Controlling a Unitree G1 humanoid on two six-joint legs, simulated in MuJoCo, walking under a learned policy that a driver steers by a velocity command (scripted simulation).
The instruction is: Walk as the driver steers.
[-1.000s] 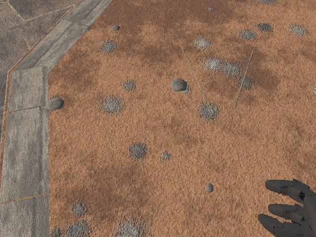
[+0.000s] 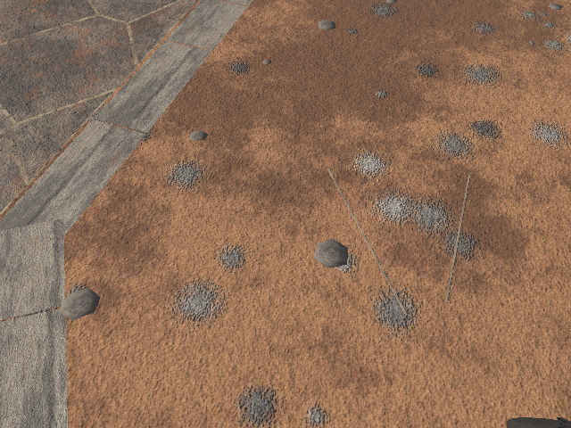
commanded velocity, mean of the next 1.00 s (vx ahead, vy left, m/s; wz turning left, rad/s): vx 0.97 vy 0.00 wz -0.44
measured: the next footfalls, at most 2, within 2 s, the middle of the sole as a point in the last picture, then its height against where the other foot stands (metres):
left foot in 0.06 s outside the picture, level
right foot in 0.54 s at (306, 339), level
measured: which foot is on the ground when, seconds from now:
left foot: up 0.00-0.04, down 0.06-0.56, up 0.58-0.94, down 0.96-1.00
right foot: down 0.00-0.04, up 0.06-0.52, down 0.54-0.98, up 1.00-1.00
